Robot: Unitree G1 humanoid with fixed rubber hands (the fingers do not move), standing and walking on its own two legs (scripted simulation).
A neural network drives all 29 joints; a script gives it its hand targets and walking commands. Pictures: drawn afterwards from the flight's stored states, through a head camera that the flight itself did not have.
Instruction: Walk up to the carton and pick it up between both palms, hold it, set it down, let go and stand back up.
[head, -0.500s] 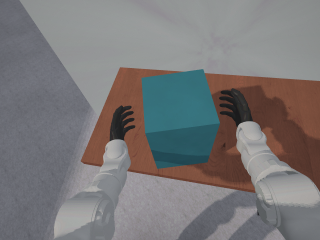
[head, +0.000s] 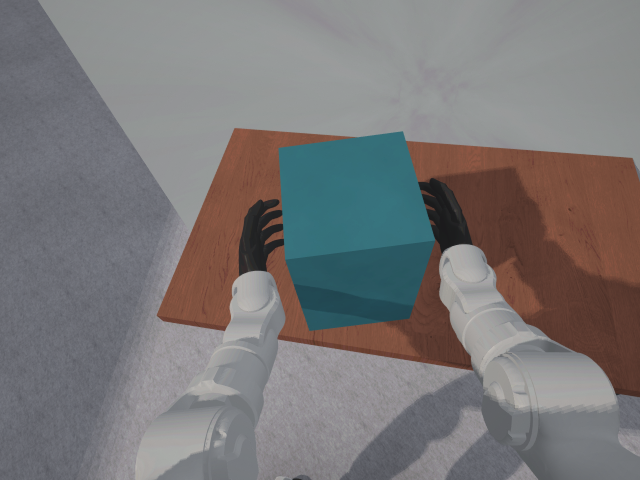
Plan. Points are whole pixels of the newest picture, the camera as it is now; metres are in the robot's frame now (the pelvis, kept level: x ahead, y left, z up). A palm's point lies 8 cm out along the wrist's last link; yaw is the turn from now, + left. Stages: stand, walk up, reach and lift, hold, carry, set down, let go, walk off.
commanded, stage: reach and lift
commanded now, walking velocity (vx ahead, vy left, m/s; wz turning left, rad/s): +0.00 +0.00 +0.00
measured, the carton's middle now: (350, 242) +0.46 +0.06 -0.03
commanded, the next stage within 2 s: none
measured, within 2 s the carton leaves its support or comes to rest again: neither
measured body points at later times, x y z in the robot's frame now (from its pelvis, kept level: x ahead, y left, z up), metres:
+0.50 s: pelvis +0.01 -0.01 +0.01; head +0.13 -0.01 +0.44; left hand +0.40 +0.18 +0.01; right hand +0.47 -0.06 +0.01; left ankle +0.00 +0.15 -0.71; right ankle +0.03 -0.09 -0.71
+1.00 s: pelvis +0.02 +0.01 +0.02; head +0.16 +0.01 +0.45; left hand +0.40 +0.18 +0.01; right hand +0.46 -0.07 +0.01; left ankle +0.00 +0.15 -0.71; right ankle +0.03 -0.09 -0.71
